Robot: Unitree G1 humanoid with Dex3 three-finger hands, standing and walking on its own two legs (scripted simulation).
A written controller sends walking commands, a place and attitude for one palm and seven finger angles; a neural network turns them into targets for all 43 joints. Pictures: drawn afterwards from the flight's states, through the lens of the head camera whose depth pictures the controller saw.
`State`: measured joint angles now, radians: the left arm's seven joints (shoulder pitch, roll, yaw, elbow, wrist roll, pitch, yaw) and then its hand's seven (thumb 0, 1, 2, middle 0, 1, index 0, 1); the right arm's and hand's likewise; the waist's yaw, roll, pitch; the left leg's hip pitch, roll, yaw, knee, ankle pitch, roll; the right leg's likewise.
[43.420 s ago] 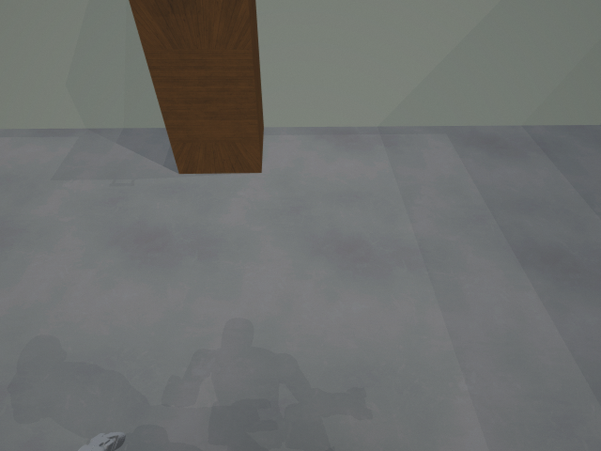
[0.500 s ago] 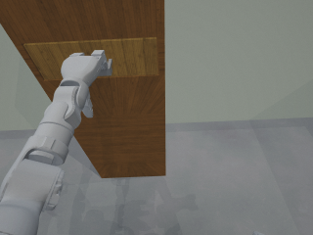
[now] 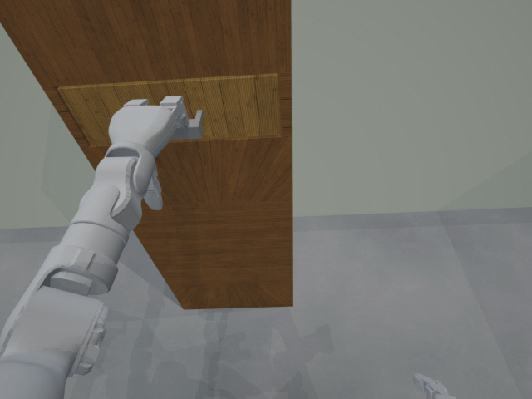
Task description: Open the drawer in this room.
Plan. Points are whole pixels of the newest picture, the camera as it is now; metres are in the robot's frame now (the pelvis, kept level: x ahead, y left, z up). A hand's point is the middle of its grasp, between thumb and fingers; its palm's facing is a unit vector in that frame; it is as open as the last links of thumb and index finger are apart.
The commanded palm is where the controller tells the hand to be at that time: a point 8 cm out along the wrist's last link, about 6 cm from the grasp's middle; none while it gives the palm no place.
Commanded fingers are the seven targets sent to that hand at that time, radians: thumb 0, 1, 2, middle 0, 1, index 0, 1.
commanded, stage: lift the fingers back up to retry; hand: left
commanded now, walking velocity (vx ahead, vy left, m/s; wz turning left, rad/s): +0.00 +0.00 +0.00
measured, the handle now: (172, 123) +0.55 +0.19 +0.14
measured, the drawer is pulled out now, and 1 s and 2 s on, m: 0.00 0.00 0.00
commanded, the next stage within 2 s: re-aim the fingers above the handle in 0.52 s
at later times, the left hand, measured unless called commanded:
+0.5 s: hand (145, 126) +0.45 +0.19 +0.20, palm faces +0.04 -0.01 -1.00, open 13.8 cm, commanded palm +0.42 +0.20 +0.26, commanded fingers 0.00 -0.50 0.30 -0.30 -1.20 -0.30 -1.20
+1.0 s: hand (136, 133) +0.44 +0.20 +0.20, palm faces +0.03 +0.00 -1.00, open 13.8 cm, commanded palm +0.41 +0.21 +0.26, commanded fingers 0.00 -0.50 0.30 -0.30 -1.20 -0.30 -1.20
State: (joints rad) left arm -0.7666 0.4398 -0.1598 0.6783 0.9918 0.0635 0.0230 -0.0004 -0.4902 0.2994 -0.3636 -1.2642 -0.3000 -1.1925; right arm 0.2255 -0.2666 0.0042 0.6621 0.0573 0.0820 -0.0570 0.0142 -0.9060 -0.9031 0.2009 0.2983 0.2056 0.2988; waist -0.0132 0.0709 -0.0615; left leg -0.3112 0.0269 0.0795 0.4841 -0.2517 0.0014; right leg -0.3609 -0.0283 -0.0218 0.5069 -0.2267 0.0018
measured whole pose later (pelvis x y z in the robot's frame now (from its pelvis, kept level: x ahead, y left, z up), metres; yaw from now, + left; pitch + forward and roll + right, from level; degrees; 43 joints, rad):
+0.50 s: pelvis +0.02 +0.01 +0.00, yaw +2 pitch +3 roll +0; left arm -0.82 0.46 -0.23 0.49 0.92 0.19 -0.19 0.00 -0.49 0.30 -0.32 -1.20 -0.32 -1.20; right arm 0.12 -0.27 0.04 0.64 0.07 0.13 -0.02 0.01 -0.91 -0.90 0.20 0.30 0.20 0.30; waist 0.02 0.08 -0.06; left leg -0.23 0.01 0.05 0.43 -0.25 0.01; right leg -0.27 -0.05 -0.05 0.46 -0.24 0.01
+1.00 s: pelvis +0.02 +0.00 +0.00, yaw +2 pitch +4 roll +0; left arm -0.76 0.51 -0.20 0.43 0.90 0.15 -0.20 0.00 -0.49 0.30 -0.32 -1.20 -0.32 -1.20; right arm 0.18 -0.29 0.01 0.66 0.06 0.13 -0.02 0.02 -0.91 -0.90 0.20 0.30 0.20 0.30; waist 0.02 0.09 -0.05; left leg -0.25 0.01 0.04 0.43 -0.25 0.00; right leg -0.28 -0.04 -0.06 0.45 -0.24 0.01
